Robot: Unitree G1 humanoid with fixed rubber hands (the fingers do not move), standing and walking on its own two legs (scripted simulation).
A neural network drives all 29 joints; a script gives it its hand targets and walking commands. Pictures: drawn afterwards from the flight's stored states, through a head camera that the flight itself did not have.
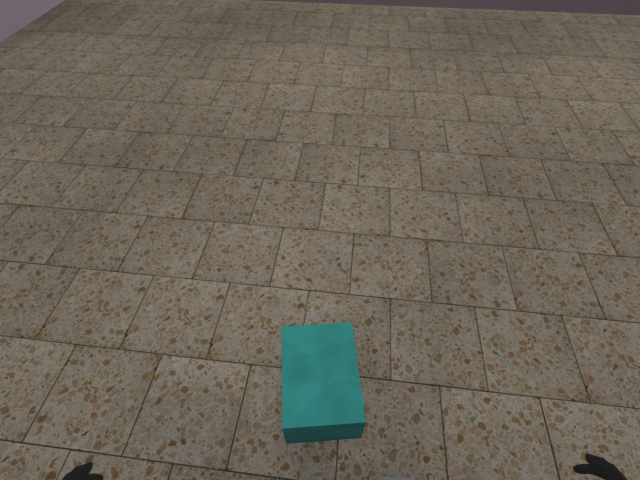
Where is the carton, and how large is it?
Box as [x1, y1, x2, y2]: [281, 322, 365, 443]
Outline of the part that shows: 351,322 281,327 282,429 286,443 360,437 365,420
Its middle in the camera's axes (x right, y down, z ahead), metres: +0.01 +0.43 +1.13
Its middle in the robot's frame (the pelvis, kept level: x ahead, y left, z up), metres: +0.48 +0.01 -0.67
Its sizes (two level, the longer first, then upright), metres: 0.284 0.214 0.159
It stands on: the floor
